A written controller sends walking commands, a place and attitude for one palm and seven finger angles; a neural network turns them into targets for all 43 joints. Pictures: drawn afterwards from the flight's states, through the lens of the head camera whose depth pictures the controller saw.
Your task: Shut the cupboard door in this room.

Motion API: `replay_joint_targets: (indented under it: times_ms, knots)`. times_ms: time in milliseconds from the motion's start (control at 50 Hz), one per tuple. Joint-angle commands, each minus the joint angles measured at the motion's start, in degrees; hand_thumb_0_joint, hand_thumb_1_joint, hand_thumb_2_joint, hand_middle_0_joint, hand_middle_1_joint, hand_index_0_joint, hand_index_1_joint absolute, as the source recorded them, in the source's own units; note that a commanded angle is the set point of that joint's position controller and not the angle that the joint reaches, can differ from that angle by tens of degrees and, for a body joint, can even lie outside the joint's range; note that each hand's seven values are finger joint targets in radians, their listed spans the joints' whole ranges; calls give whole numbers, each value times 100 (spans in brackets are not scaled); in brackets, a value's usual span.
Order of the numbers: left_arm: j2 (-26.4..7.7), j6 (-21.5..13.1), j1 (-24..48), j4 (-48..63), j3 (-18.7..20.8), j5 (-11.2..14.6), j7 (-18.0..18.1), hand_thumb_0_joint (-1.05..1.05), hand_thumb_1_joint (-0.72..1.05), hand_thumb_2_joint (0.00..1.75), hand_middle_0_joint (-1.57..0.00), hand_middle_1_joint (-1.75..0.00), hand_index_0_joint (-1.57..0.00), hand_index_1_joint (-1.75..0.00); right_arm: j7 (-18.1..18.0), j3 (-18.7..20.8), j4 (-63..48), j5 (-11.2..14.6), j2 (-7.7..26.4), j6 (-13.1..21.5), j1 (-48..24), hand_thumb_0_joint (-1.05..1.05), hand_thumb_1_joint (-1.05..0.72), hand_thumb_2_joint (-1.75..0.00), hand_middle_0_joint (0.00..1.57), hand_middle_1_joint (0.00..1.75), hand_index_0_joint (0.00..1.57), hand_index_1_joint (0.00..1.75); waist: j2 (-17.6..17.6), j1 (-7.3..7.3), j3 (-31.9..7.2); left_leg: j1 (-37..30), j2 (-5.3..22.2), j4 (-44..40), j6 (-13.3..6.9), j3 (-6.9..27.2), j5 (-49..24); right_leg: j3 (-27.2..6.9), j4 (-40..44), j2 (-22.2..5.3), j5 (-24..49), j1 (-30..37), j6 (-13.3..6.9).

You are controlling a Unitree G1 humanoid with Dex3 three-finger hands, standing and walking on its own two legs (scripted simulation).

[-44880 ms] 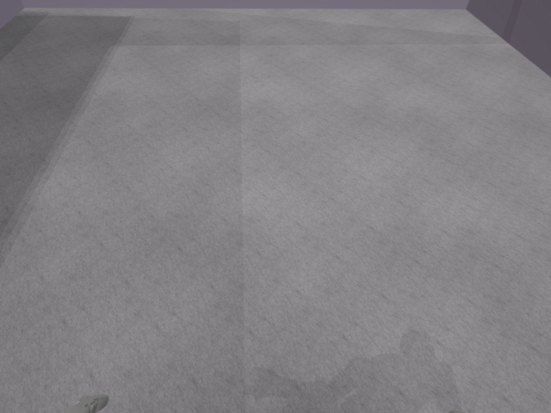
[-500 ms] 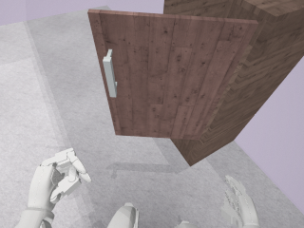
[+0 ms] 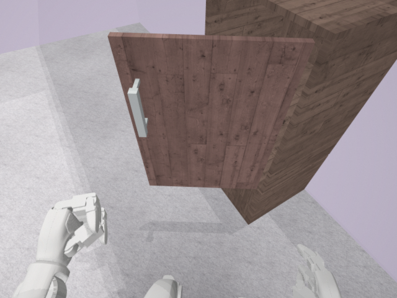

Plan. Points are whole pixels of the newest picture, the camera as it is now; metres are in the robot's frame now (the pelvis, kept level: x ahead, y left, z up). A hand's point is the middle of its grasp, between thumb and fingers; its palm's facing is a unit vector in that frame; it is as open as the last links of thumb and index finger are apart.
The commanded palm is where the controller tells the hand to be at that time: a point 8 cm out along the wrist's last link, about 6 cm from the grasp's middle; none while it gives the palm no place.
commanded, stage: raise the hand and make a fist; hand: left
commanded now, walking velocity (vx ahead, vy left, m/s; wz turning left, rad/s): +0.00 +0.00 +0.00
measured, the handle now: (140, 109) +0.53 +0.18 +0.07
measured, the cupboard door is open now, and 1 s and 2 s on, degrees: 57 57 57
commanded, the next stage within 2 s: bring the fist close to the handle in 0.28 s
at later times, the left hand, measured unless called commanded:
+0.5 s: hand (111, 220) +0.24 +0.17 +0.07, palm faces +0.02 -1.00 -0.04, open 3.1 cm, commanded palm +0.23 +0.22 +0.07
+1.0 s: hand (128, 173) +0.34 +0.17 +0.07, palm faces +0.02 -1.00 -0.02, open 3.1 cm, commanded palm +0.32 +0.21 +0.07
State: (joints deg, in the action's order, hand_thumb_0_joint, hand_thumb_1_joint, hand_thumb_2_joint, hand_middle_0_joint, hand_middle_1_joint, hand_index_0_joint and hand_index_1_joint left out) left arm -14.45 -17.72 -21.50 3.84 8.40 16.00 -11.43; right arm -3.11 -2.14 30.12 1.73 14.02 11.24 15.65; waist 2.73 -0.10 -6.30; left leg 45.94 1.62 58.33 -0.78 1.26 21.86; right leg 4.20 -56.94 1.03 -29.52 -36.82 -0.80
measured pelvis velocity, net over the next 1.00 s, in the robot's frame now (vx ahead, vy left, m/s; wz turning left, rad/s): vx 0.01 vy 0.00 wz -0.02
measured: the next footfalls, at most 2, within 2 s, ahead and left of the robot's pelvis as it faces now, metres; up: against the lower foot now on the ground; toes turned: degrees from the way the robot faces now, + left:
none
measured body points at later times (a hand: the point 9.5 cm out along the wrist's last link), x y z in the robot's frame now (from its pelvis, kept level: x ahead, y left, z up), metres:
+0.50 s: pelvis +0.01 -0.01 +0.00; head +0.04 -0.02 +0.45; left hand +0.23 +0.23 +0.07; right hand +0.19 -0.24 -0.08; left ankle +0.07 +0.11 -0.67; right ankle -0.01 -0.12 -0.67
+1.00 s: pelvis +0.01 +0.00 +0.00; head +0.05 -0.01 +0.45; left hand +0.33 +0.22 +0.07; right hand +0.15 -0.25 -0.09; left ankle +0.07 +0.11 -0.67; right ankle -0.01 -0.12 -0.67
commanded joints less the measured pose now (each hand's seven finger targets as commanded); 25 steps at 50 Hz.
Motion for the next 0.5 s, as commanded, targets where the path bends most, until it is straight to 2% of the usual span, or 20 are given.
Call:
replay_joint_targets:
  times_ms: [0,80,100,140,200,240,280,300,360,400,440,480]
  knots:
    - [-674,-436,366,1005,431,126,-30,0,90,90,-130,-150,-130,-150,-64,337,-890,11,677,326,-430,0,-90,-90,20,30,20,30,-116,-55,-759,-1085,-142,-837,-72,116,-281,-308,1107,60,588,-117,-32]
    - [-639,-569,435,1153,389,103,-6,0,90,90,-130,-150,-130,-150,-42,344,-895,8,657,354,-441,0,-90,-90,20,30,20,30,18,-61,-931,-1191,-146,-808,-71,94,-429,-305,1014,41,781,-114,-36]
    - [-776,-567,432,1107,501,98,10,0,90,90,-130,-150,-130,-150,-52,351,-871,-12,676,340,-421,0,-90,-90,20,30,20,30,-53,-67,-929,-1108,-147,-757,-90,92,-460,-366,1024,43,830,-68,-26]
    - [-632,-577,438,1111,415,126,-17,0,90,90,-130,-150,-130,-150,-40,351,-889,4,646,328,-422,0,-90,-90,20,30,20,30,-72,-54,-960,-1131,-152,-741,-82,67,-513,-358,1011,25,910,-55,-14]
    - [-690,-585,460,1089,438,124,-29,0,90,90,-130,-150,-130,-150,-54,362,-860,16,657,304,-410,0,-90,-90,20,30,20,30,-101,-57,-931,-1088,-148,-696,-92,53,-530,-458,1061,24,912,-11,-3]
    - [-610,-574,503,1110,358,124,-52,0,90,90,-130,-150,-130,-150,-51,357,-877,22,641,303,-439,0,-90,-90,20,30,20,30,-51,-29,-952,-1106,-151,-684,-90,40,-541,-458,1043,4,959,-43,9]
    - [-584,-571,473,1063,367,135,-66,0,90,90,-130,-150,-130,-150,-56,369,-880,25,648,285,-426,0,-90,-90,20,30,20,30,-187,-22,-976,-1112,-148,-668,-94,28,-559,-454,1047,7,1007,-49,26]
    - [-672,-544,459,1007,420,116,-61,0,90,90,-130,-150,-130,-150,-63,369,-852,26,652,270,-409,0,-90,-90,20,30,20,30,-125,-31,-910,-1072,-141,-649,-100,36,-571,-484,1045,23,1025,-42,22]
    - [-596,-528,485,1052,379,131,-74,0,90,90,-130,-150,-130,-150,-58,363,-876,23,639,255,-408,0,-90,-90,20,30,20,30,-137,-33,-1028,-1150,-144,-666,-96,38,-681,-431,993,12,1242,18,28]
    - [-756,-537,989,994,455,108,-45,0,90,90,-130,-150,-130,-150,-81,340,-795,18,668,238,-393,0,-90,-90,20,30,20,30,-129,43,-867,-1035,-132,-628,-101,60,-542,-432,994,36,1038,-134,13]
    - [-529,-565,1501,854,196,48,-31,0,90,90,-130,-150,-130,-150,-83,320,-755,24,656,269,-438,0,-90,-90,20,30,20,30,-29,123,-860,-1070,-120,-635,-97,90,-389,-393,956,35,835,-338,0]
    - [-530,-575,1728,727,208,36,9,0,90,90,-130,-150,-130,-150,-90,340,-699,26,673,297,-425,0,-90,-90,20,30,20,30,-6,100,-1015,-1170,-111,-656,-93,114,-401,-355,923,46,853,-336,-16]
